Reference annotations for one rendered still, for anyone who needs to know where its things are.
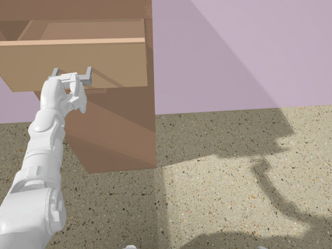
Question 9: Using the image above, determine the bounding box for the left robot hand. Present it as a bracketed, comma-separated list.
[40, 72, 87, 119]

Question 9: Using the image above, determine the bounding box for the handle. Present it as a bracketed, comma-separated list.
[85, 89, 108, 98]
[47, 67, 92, 86]

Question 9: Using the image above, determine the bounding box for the drawer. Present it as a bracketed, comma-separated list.
[0, 19, 148, 92]

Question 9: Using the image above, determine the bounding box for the robot left upper arm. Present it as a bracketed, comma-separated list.
[0, 187, 66, 249]

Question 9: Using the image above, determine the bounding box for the left robot forearm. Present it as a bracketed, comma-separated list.
[0, 109, 65, 215]

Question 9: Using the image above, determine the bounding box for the cabinet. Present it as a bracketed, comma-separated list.
[0, 0, 157, 174]

